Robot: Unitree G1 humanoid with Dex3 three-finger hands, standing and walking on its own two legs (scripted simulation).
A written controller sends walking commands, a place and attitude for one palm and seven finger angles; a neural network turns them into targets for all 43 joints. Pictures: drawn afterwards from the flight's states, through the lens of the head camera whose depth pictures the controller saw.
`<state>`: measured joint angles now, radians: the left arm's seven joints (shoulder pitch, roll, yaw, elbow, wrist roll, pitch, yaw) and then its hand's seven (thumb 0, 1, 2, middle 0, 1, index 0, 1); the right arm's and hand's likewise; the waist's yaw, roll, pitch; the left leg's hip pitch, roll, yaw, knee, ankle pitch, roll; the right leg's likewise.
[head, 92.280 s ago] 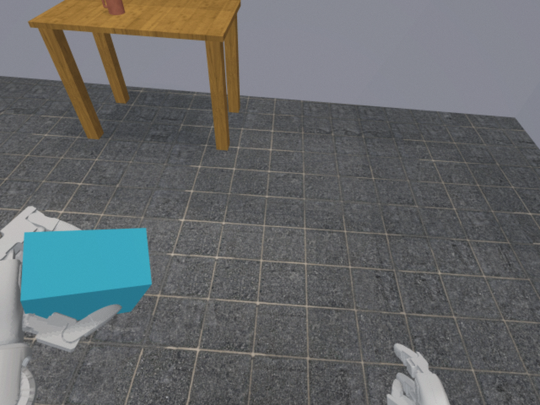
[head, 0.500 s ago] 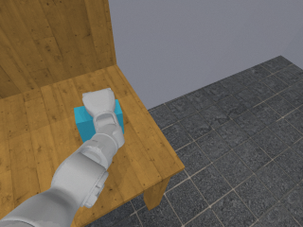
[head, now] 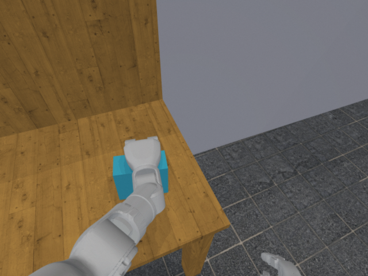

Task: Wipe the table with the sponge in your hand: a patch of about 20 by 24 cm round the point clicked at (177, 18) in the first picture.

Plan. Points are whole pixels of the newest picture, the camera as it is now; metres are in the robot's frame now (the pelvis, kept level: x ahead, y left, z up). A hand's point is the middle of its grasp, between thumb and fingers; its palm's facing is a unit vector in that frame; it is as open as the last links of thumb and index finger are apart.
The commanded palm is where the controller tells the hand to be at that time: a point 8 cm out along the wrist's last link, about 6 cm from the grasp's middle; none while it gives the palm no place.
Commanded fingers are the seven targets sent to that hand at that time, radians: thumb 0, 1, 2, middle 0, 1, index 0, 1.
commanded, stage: wipe back along the third lane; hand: left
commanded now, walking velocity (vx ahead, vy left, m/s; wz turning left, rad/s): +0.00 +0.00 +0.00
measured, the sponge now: (142, 178) +0.37 +0.14 -0.05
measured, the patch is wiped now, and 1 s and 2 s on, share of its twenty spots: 1.00 1.00 1.00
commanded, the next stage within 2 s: slide back across to the middle lane in 1.60 s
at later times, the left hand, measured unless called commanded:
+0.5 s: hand (149, 183) +0.33 +0.11 +0.00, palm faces -0.05 -0.02 -1.00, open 10.6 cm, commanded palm +0.28 +0.09 +0.03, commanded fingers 0.00 0.10 1.30 -1.20 -1.60 -1.20 -1.60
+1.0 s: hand (152, 191) +0.32 +0.10 -0.01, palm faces -0.05 -0.02 -1.00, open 10.5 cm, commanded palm +0.27 +0.08 +0.02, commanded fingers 0.00 0.10 1.30 -1.20 -1.60 -1.20 -1.60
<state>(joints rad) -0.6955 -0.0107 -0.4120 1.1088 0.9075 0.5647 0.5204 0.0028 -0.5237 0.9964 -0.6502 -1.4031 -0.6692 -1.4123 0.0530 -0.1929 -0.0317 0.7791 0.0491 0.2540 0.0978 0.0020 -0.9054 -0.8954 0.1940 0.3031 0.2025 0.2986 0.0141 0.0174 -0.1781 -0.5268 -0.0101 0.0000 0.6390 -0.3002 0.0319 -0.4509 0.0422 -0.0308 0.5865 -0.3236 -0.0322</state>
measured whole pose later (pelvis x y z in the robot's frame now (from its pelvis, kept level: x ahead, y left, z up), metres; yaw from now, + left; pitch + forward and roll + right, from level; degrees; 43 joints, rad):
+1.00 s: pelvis -0.02 -0.03 +0.00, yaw +0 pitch +6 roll +0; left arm -0.46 -0.01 -0.49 0.88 0.93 0.58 0.48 0.00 -0.52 0.99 -0.65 -1.40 -0.67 -1.41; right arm 0.04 -0.21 -0.03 0.75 0.07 0.28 0.09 0.01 -0.91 -0.90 0.19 0.30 0.20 0.30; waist 0.05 0.03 -0.16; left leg -0.44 0.00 -0.01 0.61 -0.27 0.00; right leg -0.38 0.05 -0.04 0.61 -0.32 -0.07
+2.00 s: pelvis -0.02 -0.03 +0.00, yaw +0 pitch +4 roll +0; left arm -0.39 0.02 -0.44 0.79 0.93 0.57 0.46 0.00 -0.53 1.00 -0.67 -1.38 -0.68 -1.39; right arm 0.06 -0.21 -0.03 0.74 0.08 0.27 0.07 0.01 -0.91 -0.90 0.19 0.30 0.20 0.30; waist 0.04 0.04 -0.15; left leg -0.40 0.01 0.00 0.59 -0.26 0.00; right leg -0.35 0.06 -0.03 0.59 -0.31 -0.07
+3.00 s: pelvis -0.04 -0.04 +0.00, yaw +0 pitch +6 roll +1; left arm -0.45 0.18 -0.23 0.85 1.00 0.42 0.35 0.00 -0.59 1.01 -0.75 -1.31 -0.77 -1.31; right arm 0.11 -0.24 -0.01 0.73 0.08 0.18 -0.03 0.01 -0.90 -0.90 0.19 0.30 0.20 0.30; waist 0.01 0.05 -0.13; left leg -0.49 0.01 -0.01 0.63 -0.25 0.00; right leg -0.45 0.06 -0.04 0.65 -0.31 -0.08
